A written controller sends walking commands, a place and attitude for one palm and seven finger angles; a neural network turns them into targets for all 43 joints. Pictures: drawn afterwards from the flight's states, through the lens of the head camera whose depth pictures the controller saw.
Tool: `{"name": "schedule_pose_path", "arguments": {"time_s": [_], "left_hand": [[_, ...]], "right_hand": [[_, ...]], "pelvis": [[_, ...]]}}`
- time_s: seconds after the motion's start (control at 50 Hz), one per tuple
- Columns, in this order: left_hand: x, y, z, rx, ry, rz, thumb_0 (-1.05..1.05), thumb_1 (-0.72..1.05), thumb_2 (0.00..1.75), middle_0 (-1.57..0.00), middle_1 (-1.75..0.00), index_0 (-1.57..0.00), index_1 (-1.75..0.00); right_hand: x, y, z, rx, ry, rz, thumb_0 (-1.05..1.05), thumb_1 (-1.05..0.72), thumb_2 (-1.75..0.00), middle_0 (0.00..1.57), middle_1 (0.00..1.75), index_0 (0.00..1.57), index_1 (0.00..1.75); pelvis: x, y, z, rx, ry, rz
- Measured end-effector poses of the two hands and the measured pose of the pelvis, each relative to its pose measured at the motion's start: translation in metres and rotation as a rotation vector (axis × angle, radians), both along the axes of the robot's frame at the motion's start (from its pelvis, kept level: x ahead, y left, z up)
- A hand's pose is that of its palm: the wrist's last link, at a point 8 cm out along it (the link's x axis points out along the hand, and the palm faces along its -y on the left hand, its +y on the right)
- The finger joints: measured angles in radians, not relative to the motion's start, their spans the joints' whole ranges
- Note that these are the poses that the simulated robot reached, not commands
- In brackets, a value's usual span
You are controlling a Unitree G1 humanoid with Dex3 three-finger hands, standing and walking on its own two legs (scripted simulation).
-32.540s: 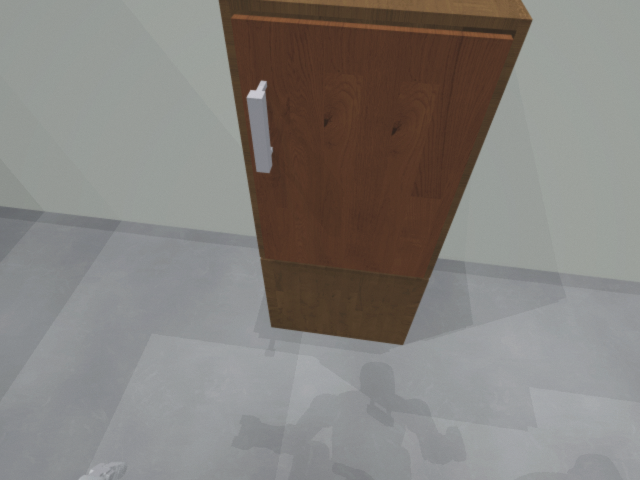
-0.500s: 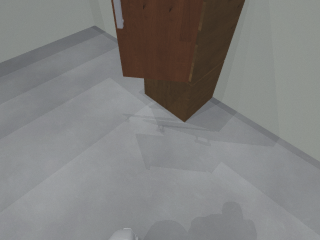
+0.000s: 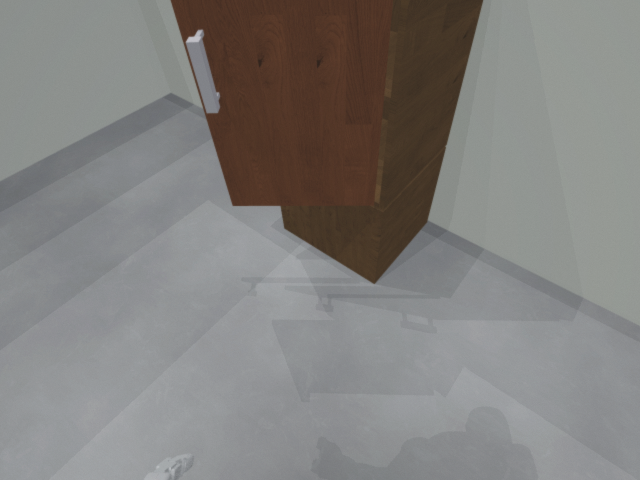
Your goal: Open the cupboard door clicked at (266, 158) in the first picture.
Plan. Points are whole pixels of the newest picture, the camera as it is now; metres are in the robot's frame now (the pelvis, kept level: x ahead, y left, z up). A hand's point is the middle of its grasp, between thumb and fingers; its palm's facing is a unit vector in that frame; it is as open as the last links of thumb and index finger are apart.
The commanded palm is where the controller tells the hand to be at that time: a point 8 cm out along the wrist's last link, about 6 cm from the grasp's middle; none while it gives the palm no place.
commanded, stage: take the last steps up to it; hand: left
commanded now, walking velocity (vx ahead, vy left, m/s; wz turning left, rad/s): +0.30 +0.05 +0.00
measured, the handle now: (206, 72) +0.85 +0.27 +0.09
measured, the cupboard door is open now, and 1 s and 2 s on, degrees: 37 37 37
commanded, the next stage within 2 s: come to a stop and stand still in 0.48 s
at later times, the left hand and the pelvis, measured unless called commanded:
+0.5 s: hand out of the picture +0.15 +0.24 -0.18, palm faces +0.06 -0.99 -0.15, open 7.4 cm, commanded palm none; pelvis +0.20 +0.07 +0.00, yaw -2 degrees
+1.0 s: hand (198, 326) +0.40 +0.25 -0.17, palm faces +0.00 -0.98 -0.18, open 7.4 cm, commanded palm none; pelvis +0.29 +0.08 +0.00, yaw +0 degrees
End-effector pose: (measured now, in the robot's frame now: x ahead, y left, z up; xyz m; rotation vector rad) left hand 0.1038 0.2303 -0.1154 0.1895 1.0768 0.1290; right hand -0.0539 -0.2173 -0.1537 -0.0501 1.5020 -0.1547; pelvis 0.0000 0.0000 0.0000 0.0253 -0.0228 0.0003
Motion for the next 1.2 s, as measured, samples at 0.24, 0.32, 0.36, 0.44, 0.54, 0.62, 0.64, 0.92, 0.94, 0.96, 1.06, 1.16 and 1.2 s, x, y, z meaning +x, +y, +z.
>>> {"name": "schedule_pose_path", "arguments": {"time_s": [0.24, 0.32, 0.36, 0.44, 0.54, 0.62, 0.64, 0.92, 0.94, 0.96, 1.06, 1.16, 1.2], "left_hand": [[-0.013, 0.018, -0.001, -0.024, 0.248, 0.115, -0.02, 0.95, 0.90, -0.20, -0.30, -0.20, -0.30], [-0.023, 0.029, -0.013, -0.061, 0.367, 0.156, -0.01, 0.93, 0.90, -0.20, -0.30, -0.20, -0.30], [-0.023, 0.037, -0.022, -0.080, 0.425, 0.169, -0.01, 0.92, 0.90, -0.20, -0.30, -0.20, -0.30], [0.001, 0.055, -0.035, -0.088, 0.487, 0.146, 0.00, 0.92, 0.90, -0.20, -0.30, -0.20, -0.30], [0.083, 0.068, -0.026, -0.080, 0.368, 0.111, 0.00, 0.92, 0.90, -0.20, -0.30, -0.19, -0.30], [0.155, 0.073, -0.017, -0.058, 0.254, 0.068, 0.01, 0.93, 0.90, -0.20, -0.30, -0.19, -0.30], [0.172, 0.075, -0.015, -0.047, 0.232, 0.059, 0.01, 0.94, 0.90, -0.20, -0.30, -0.19, -0.30], [0.291, 0.064, -0.017, 0.001, 0.108, -0.009, 0.00, 0.92, 0.90, -0.20, -0.30, -0.20, -0.30], [0.291, 0.065, -0.019, -0.008, 0.104, -0.003, 0.00, 0.91, 0.90, -0.20, -0.30, -0.20, -0.30], [0.291, 0.066, -0.021, -0.017, 0.102, 0.001, 0.00, 0.91, 0.90, -0.20, -0.30, -0.20, -0.30], [0.276, 0.079, -0.029, -0.051, 0.144, 0.027, 0.00, 0.91, 0.90, -0.20, -0.30, -0.20, -0.30], [0.249, 0.089, -0.026, -0.047, 0.202, 0.057, 0.00, 0.91, 0.90, -0.20, -0.30, -0.20, -0.30], [0.237, 0.090, -0.024, -0.044, 0.225, 0.062, 0.00, 0.91, 0.90, -0.20, -0.30, -0.19, -0.30]], "right_hand": [[0.176, 0.003, 0.030, -0.040, -0.176, 0.063, 0.01, -0.92, -0.90, 0.20, 0.30, 0.20, 0.30], [0.252, 0.019, 0.034, -0.061, -0.262, 0.118, 0.01, -0.92, -0.90, 0.20, 0.30, 0.20, 0.30], [0.288, 0.029, 0.032, -0.081, -0.318, 0.141, 0.01, -0.92, -0.90, 0.20, 0.30, 0.20, 0.30], [0.329, 0.047, 0.031, -0.117, -0.387, 0.134, 0.01, -0.91, -0.90, 0.20, 0.30, 0.20, 0.30], [0.330, 0.064, 0.034, -0.113, -0.321, 0.091, 0.00, -0.93, -0.90, 0.20, 0.30, 0.20, 0.30], [0.322, 0.061, 0.034, -0.113, -0.235, 0.065, -0.01, -0.95, -0.90, 0.20, 0.30, 0.20, 0.30], [0.319, 0.061, 0.033, -0.109, -0.210, 0.058, -0.01, -0.95, -0.90, 0.20, 0.30, 0.20, 0.30], [0.325, 0.060, 0.011, -0.069, -0.029, -0.035, 0.01, -0.91, -0.90, 0.20, 0.30, 0.20, 0.30], [0.328, 0.060, 0.013, -0.078, -0.034, -0.029, 0.01, -0.91, -0.90, 0.20, 0.30, 0.20, 0.30], [0.332, 0.061, 0.015, -0.088, -0.044, -0.023, 0.01, -0.91, -0.90, 0.20, 0.30, 0.20, 0.30], [0.351, 0.066, 0.024, -0.135, -0.119, 0.011, 0.01, -0.91, -0.90, 0.20, 0.30, 0.20, 0.30], [0.367, 0.072, 0.035, -0.146, -0.177, 0.048, 0.01, -0.91, -0.90, 0.20, 0.30, 0.20, 0.30], [0.371, 0.073, 0.036, -0.144, -0.192, 0.052, 0.01, -0.91, -0.90, 0.20, 0.30, 0.20, 0.30]], "pelvis": [[0.091, 0.015, 0.021, -0.017, 0.043, 0.005], [0.128, 0.035, 0.015, -0.023, 0.033, 0.000], [0.148, 0.049, 0.006, -0.033, 0.027, -0.009], [0.177, 0.066, -0.003, -0.026, 0.017, -0.030], [0.209, 0.076, 0.009, -0.020, 0.028, -0.032], [0.236, 0.078, 0.015, -0.023, 0.031, -0.032], [0.242, 0.077, 0.015, -0.023, 0.030, -0.030], [0.291, 0.066, 0.003, -0.022, 0.033, -0.005], [0.290, 0.069, 0.003, -0.024, 0.031, -0.003], [0.289, 0.072, 0.002, -0.025, 0.029, -0.003], [0.287, 0.086, 0.002, -0.036, 0.028, -0.021], [0.284, 0.088, 0.010, -0.050, 0.038, -0.019], [0.283, 0.087, 0.012, -0.053, 0.040, -0.020]]}}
